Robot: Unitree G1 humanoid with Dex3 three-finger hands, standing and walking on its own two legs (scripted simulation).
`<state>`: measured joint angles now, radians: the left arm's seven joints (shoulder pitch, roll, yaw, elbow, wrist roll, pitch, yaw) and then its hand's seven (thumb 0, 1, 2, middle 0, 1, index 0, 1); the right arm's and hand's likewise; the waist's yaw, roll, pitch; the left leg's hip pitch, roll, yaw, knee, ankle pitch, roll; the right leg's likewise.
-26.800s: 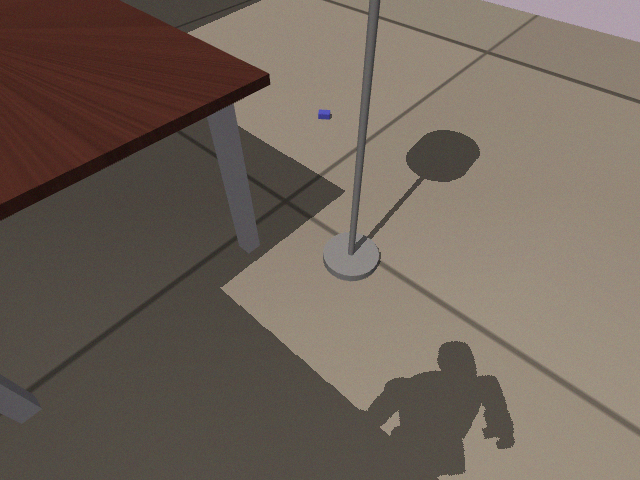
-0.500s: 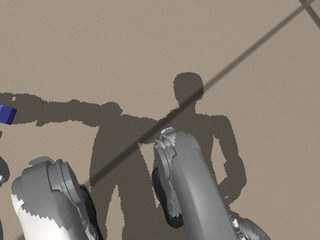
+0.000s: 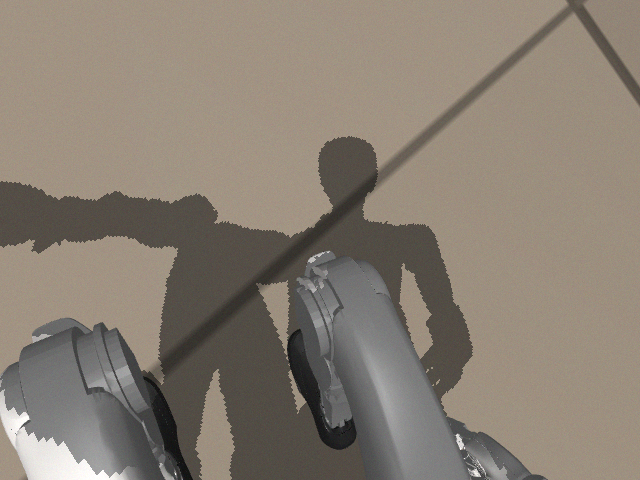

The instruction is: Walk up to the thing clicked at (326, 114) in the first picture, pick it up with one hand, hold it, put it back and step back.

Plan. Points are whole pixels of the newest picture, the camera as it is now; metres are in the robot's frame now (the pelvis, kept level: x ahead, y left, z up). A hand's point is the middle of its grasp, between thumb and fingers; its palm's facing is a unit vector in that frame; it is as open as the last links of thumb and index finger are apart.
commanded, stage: rise first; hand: left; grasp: from above
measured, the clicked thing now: out of the picture +0.46 +0.37 -0.30
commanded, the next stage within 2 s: approach in 0.88 s
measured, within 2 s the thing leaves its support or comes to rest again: neither
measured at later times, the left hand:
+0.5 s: hand out of the picture +0.42 +0.39 -0.19, palm faces -0.11 -0.41 -0.91, open 13.3 cm
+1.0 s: hand out of the picture +0.41 +0.39 -0.19, palm faces -0.12 -0.41 -0.91, open 13.2 cm
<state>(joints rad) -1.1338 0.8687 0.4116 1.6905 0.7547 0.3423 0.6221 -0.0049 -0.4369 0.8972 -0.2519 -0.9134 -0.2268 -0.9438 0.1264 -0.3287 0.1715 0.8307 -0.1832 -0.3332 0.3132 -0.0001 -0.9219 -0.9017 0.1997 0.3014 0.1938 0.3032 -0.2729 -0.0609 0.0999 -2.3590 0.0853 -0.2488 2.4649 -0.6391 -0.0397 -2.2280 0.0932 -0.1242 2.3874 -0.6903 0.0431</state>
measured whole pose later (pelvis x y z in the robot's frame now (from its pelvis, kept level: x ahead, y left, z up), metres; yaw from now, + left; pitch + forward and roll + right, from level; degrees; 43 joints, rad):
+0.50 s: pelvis +0.00 +0.00 +0.00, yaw -1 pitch +28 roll -11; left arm -1.17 0.96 0.39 1.71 0.75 0.35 0.62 0.00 -0.42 0.88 -0.26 -0.90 -0.24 -0.93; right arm 0.13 -0.34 0.22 0.79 -0.19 -0.35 0.31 0.00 -0.92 -0.90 0.20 0.30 0.19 0.30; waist -0.31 -0.09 0.14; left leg -2.34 0.09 -0.27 2.46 -0.65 -0.04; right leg -2.20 0.10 -0.14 2.37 -0.69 0.05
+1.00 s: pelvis +0.00 +0.00 +0.01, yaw -1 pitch +28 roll -11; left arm -1.16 0.94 0.37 1.67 0.75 0.36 0.60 0.00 -0.39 0.86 -0.25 -0.94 -0.24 -0.94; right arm 0.12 -0.33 0.22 0.78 -0.18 -0.36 0.31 0.00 -0.92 -0.90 0.20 0.30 0.19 0.30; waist -0.30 -0.09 0.13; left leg -2.33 0.09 -0.27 2.45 -0.65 -0.03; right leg -2.19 0.10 -0.14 2.35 -0.69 0.05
